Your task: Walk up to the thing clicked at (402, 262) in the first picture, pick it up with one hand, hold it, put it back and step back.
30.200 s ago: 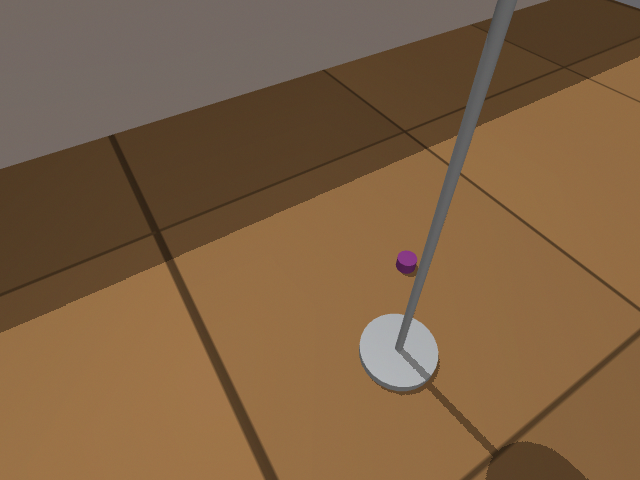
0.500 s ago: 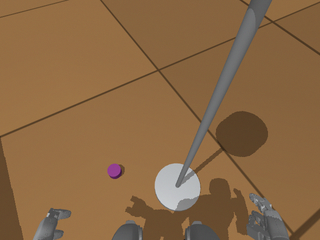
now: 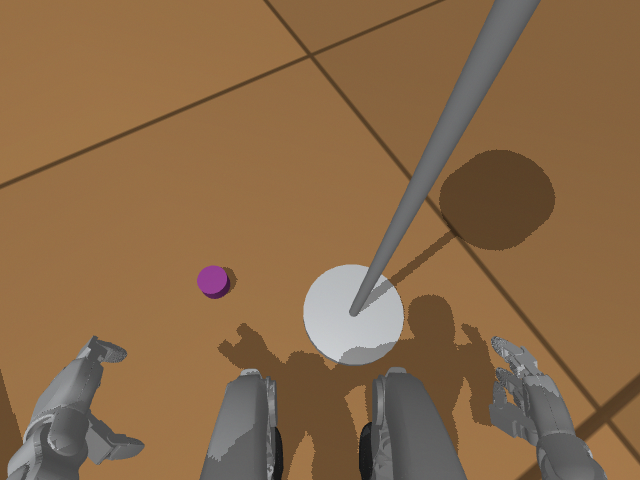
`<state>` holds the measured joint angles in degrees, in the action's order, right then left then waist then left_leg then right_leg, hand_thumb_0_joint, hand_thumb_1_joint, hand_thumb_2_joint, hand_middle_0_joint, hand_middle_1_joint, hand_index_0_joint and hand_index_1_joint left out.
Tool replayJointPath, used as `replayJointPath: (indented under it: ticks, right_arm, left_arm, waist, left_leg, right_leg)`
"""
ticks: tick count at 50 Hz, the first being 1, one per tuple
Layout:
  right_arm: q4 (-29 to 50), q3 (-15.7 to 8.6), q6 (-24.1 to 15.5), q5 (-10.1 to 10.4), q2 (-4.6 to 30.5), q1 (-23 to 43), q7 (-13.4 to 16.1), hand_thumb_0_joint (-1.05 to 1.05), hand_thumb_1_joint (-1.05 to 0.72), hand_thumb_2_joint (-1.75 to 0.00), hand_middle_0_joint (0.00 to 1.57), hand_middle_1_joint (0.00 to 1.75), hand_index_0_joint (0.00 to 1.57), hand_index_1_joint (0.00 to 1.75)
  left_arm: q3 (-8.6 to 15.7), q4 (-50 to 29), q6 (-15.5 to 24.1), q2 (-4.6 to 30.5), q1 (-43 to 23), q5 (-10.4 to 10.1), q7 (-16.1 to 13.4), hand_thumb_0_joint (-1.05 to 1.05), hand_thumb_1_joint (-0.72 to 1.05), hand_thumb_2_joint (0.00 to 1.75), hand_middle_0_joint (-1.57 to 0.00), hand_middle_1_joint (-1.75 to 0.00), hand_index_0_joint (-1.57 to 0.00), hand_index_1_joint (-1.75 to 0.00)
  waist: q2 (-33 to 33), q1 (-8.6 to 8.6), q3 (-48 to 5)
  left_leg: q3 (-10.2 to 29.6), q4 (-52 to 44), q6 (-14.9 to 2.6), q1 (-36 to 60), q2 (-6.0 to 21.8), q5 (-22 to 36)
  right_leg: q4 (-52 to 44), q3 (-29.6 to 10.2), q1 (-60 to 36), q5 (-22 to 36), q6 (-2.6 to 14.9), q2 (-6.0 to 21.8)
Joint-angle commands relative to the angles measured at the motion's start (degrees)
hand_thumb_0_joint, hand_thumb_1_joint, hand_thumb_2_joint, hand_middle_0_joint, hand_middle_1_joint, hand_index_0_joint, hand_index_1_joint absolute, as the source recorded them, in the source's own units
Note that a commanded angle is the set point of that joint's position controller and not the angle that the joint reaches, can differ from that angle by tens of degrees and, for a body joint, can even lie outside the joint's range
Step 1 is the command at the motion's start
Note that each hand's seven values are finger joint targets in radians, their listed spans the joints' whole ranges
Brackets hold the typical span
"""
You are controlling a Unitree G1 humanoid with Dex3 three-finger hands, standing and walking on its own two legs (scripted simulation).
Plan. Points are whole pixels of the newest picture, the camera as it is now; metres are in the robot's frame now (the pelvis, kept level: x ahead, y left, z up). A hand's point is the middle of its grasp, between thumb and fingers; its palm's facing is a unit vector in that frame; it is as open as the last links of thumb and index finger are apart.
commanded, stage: rise first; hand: left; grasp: from above
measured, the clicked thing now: (214, 282) +0.51 +0.26 -0.57
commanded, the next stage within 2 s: none
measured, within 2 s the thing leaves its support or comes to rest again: neither
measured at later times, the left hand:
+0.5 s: hand (155, 323) +0.36 +0.30 -0.32, palm faces -0.50 -0.18 -0.85, open 13.9 cm
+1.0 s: hand (171, 304) +0.41 +0.31 -0.40, palm faces -0.48 -0.01 -0.88, open 13.9 cm
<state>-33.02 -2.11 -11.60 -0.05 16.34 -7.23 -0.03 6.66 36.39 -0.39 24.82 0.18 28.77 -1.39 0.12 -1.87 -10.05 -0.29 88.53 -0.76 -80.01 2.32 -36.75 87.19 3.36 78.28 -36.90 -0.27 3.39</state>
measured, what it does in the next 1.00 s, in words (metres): lowers itself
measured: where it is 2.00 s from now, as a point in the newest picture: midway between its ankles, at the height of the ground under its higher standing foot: outside the picture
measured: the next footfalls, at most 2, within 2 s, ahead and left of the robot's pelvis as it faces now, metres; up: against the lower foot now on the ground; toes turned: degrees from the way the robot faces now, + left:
none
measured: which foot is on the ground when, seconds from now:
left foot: down 0.00-1.00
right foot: down 0.00-1.00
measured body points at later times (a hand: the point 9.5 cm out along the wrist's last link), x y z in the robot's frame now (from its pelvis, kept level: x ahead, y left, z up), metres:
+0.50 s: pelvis -0.06 +0.00 -0.18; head +0.18 +0.03 +0.20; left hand +0.38 +0.31 -0.27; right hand +0.03 -0.29 -0.31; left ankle +0.03 +0.11 -0.56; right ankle +0.03 -0.13 -0.56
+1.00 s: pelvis -0.06 +0.01 -0.24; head +0.19 +0.06 +0.13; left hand +0.43 +0.30 -0.35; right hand -0.01 -0.28 -0.35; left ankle +0.03 +0.11 -0.56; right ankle +0.03 -0.13 -0.56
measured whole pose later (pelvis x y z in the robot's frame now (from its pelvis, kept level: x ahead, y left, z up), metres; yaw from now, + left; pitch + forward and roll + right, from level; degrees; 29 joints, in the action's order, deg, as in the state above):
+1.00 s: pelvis -0.06 +0.01 -0.24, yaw -6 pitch +34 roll -8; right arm -42.0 1.2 -0.2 -7.3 16.0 -7.0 -6.7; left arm 7.5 77.7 20.1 48.4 -53.3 74.2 -16.7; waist -1.7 -10.5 -2.2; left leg 4.8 134.1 -3.0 -130.8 3.4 -38.6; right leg 129.1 5.8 125.7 -37.9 -0.4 3.0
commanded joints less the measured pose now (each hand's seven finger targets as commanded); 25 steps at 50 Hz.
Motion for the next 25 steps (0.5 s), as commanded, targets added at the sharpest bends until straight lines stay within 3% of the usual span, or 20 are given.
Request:
replayJointPath:
  ticks: [1,3,7,9,14,17,19,22,25]
  right_arm:
    - [3.20,-4.33,-2.05,0.80,9.87,-2.44,-0.04,0.00,-0.89,-0.90,0.20,0.30,0.20,0.30]
    - [2.46,-4.65,-1.19,1.03,10.44,-2.67,-0.22,0.00,-0.90,-0.90,0.20,0.30,0.20,0.30]
    - [0.15,-4.89,0.20,0.93,10.35,-3.70,-0.98,0.00,-0.91,-0.90,0.20,0.30,0.20,0.30]
    - [-0.57,-5.32,0.68,0.67,10.36,-4.61,-1.20,0.00,-0.89,-0.90,0.20,0.30,0.20,0.30]
    - [-3.50,-5.21,1.81,-0.32,10.24,-6.95,-1.67,0.00,-0.87,-0.89,0.20,0.30,0.20,0.30]
    - [-4.52,-4.98,2.64,-1.00,10.47,-7.85,-1.91,0.00,-0.87,-0.89,0.20,0.30,0.20,0.30]
    - [-5.19,-4.84,3.30,-1.54,10.93,-7.91,-2.18,0.00,-0.87,-0.90,0.20,0.30,0.20,0.30]
    - [-5.82,-4.58,4.81,-2.09,11.46,-8.52,-2.64,0.00,-0.87,-0.90,0.20,0.30,0.20,0.30]
    - [-6.65,-4.13,6.56,-2.71,11.81,-9.16,-3.13,0.00,-0.88,-0.90,0.20,0.30,0.20,0.30]
  left_arm:
    - [5.69,-4.67,6.54,15.99,-9.72,6.06,-3.29,0.00,-0.56,0.99,-0.09,-1.09,-0.08,-1.09]
    - [7.98,-3.95,7.15,20.17,-13.47,8.98,-4.74,0.00,-0.57,0.99,-0.08,-1.11,-0.08,-1.11]
    - [6.97,3.50,8.06,20.68,-22.40,13.12,-6.10,0.00,-0.59,1.01,-0.07,-1.11,-0.07,-1.11]
    - [7.89,4.62,9.20,24.61,-28.89,14.85,-6.02,0.00,-0.56,1.01,-0.06,-1.12,-0.06,-1.11]
    - [6.06,11.50,13.14,28.54,-40.13,20.24,-4.90,0.00,-0.53,1.02,-0.06,-1.09,-0.06,-1.09]
    - [5.81,12.65,15.85,31.46,-46.83,23.47,-5.06,0.00,-0.54,1.03,-0.06,-1.08,-0.06,-1.08]
    - [7.12,14.01,17.31,33.87,-48.12,25.62,-6.00,0.00,-0.53,1.02,-0.05,-1.09,-0.06,-1.08]
    - [7.52,15.01,18.74,35.30,-51.21,29.01,-7.82,0.00,-0.54,1.03,-0.04,-1.08,-0.05,-1.08]
    - [7.44,16.76,19.04,35.85,-53.76,32.01,-10.24,0.00,-0.54,1.02,-0.05,-1.07,-0.06,-1.06]
  waist:
    - [6.28,0.27,-25.34]
    - [7.53,1.29,-28.97]
    - [4.69,0.59,-30.78]
    - [3.35,0.59,-33.47]
    - [-1.12,-1.60,-34.18]
    - [1.71,-1.94,-35.10]
    - [3.61,-1.04,-35.80]
    - [9.46,-0.92,-36.93]
    - [12.71,-1.88,-36.44]
  left_leg:
    - [3.32,-3.73,0.43,12.40,-1.75,17.42]
    - [2.98,-0.71,0.38,10.59,-1.86,19.11]
    - [2.47,4.97,-0.25,2.47,-2.01,15.41]
    - [1.29,8.61,-0.73,-2.13,-2.16,12.99]
    - [-0.22,16.72,-1.65,-13.43,-2.03,8.33]
    - [0.02,18.57,-1.39,-14.28,-1.89,5.55]
    - [0.50,19.33,-1.20,-13.93,-1.77,4.36]
    - [2.27,19.09,-0.46,-10.50,-1.25,5.15]
    - [3.88,19.51,-0.16,-8.66,-0.94,6.97]
  right_leg:
    - [-0.62,-1.55,0.40,14.89,2.01,-3.13]
    - [2.02,-1.75,2.24,15.98,2.10,-3.03]
    - [5.37,-1.33,6.17,13.52,2.06,-3.04]
    - [6.39,-1.65,5.66,12.01,1.69,-3.03]
    - [8.43,-3.35,5.60,8.29,0.73,-3.21]
    - [10.83,-2.19,9.96,4.89,1.23,-3.71]
    - [12.93,-1.07,12.67,3.41,1.61,-3.94]
    - [17.34,0.90,18.07,4.63,2.38,-4.05]
    - [20.37,2.33,22.28,6.39,2.73,-3.94]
